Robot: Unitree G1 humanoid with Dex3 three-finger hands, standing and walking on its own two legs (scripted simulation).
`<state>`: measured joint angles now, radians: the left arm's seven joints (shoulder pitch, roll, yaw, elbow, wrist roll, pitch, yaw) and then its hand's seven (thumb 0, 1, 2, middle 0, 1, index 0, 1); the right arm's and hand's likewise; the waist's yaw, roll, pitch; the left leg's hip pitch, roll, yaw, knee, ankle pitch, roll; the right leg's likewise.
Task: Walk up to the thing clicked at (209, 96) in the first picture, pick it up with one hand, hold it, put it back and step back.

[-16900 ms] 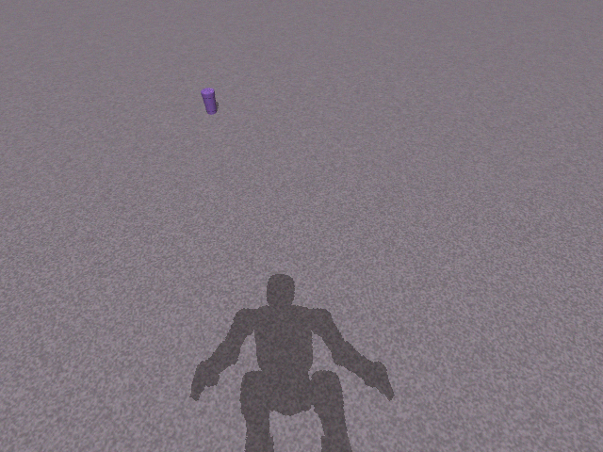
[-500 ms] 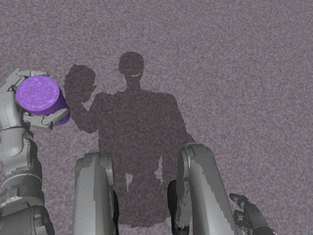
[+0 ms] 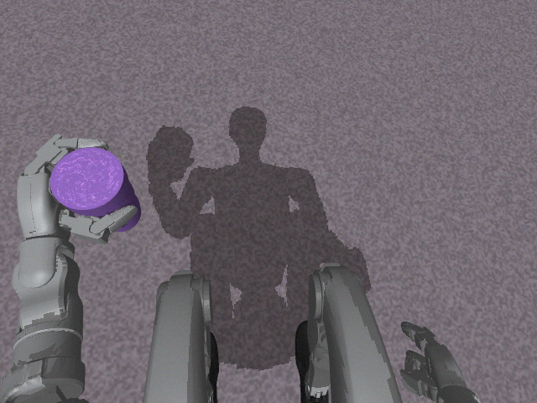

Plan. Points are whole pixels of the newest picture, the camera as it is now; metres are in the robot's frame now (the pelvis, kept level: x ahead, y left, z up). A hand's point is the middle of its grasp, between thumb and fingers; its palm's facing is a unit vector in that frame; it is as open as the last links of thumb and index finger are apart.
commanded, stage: lift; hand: left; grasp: from the side
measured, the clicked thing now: (107, 198) +0.41 +0.23 -0.04
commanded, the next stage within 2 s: hold in 1.70 s
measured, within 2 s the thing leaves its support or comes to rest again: neither
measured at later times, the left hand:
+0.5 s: hand (13, 128) +0.39 +0.21 +0.17, palm faces +0.19 -0.98 -0.06, open 10.6 cm
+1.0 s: hand out of the picture +0.39 +0.20 +0.26, palm faces +0.17 -0.98 -0.06, open 10.6 cm
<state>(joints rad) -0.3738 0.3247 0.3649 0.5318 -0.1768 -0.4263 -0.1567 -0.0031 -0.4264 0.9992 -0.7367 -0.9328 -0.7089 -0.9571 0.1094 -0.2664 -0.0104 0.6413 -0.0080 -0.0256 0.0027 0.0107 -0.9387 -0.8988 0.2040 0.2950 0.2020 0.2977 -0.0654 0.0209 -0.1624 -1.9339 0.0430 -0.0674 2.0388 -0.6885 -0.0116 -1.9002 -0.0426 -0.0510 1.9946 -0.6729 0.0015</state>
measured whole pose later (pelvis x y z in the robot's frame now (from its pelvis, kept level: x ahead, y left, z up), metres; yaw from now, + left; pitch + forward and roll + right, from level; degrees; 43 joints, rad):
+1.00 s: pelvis +0.06 +0.01 +0.24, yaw +2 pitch +16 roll -2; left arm -0.11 0.23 0.15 0.36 -0.15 -0.31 0.00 -0.01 -0.44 1.01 -0.72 -0.96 -0.70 -0.98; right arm 0.22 -0.21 0.02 0.65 0.01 -0.06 -0.05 0.01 -0.92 -0.90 0.20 0.30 0.20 0.30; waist -0.04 0.02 -0.09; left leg -0.91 0.05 -0.02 1.17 -0.53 -0.01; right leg -0.88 -0.03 -0.06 1.11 -0.50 0.01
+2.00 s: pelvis +0.08 +0.00 +0.28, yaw +2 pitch +7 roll -1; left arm -0.11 0.19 0.14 0.44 -0.15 -0.35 -0.01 -0.01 -0.44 1.01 -0.72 -0.96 -0.70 -0.98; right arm 0.23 -0.21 0.01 0.67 0.00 -0.02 -0.05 0.01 -0.93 -0.90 0.20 0.30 0.20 0.30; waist -0.03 0.01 -0.02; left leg -0.57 0.05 0.00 0.87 -0.44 -0.02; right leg -0.55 -0.02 -0.05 0.84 -0.42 0.01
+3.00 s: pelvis +0.08 +0.00 +0.29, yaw +2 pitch +5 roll -1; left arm -0.13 0.18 0.13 0.47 -0.15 -0.36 -0.01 -0.01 -0.43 1.01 -0.72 -0.97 -0.69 -0.99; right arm 0.23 -0.21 0.00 0.68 0.00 -0.03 -0.03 0.01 -0.92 -0.90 0.20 0.30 0.20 0.30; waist -0.03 0.01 0.00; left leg -0.50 0.05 0.00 0.81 -0.40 -0.02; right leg -0.48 -0.02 -0.05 0.78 -0.39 0.01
